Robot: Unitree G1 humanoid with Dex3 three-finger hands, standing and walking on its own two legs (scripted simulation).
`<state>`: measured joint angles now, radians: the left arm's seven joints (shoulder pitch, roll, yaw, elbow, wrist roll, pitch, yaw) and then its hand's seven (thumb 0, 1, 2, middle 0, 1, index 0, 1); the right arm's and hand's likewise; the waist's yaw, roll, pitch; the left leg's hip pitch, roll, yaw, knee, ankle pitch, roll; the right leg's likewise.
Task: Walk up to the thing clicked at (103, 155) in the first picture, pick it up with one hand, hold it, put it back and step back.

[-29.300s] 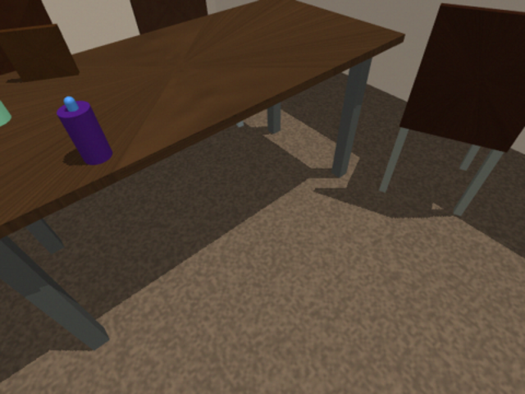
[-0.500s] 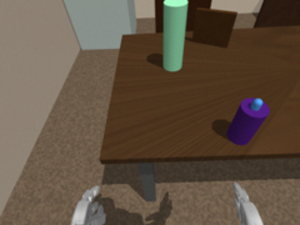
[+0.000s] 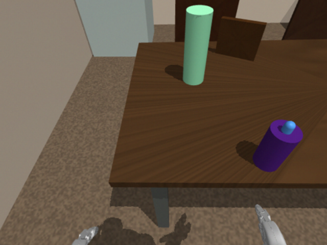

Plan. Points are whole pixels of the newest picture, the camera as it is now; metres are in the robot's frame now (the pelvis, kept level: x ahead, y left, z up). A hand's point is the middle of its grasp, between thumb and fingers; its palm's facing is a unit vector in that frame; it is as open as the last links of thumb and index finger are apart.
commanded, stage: home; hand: right
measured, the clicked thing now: (277, 144) +0.35 -0.25 +0.06
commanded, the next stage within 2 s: stand in 1.70 s
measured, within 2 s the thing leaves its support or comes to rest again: neither
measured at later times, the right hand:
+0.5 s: hand out of the picture +0.02 -0.27 -0.14, palm faces -0.07 +0.92 -0.39, open 17.6 cm
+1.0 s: hand out of the picture +0.02 -0.27 -0.15, palm faces -0.08 +0.93 -0.36, open 17.5 cm
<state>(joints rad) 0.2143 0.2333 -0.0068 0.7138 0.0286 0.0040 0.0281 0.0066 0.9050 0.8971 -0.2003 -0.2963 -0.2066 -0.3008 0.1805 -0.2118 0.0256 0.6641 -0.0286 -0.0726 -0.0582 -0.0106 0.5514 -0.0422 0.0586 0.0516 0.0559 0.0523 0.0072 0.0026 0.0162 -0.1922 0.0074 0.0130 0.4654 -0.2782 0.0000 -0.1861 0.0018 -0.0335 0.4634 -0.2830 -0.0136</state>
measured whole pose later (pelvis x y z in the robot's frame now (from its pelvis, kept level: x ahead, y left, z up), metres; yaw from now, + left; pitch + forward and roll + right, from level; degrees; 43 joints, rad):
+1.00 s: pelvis -0.04 -0.01 +0.01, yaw +1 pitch -3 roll +0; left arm 0.17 0.36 0.00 1.14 0.02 0.00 -0.02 0.00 0.91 0.90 -0.20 -0.30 -0.21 -0.30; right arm 0.18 -0.37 0.04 1.11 -0.02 -0.02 0.00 -0.01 0.55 -0.04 0.06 0.05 0.06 0.05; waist 0.00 0.00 0.04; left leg -0.13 0.02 -0.01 0.35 -0.16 -0.01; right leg -0.11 0.02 -0.05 0.32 -0.16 -0.03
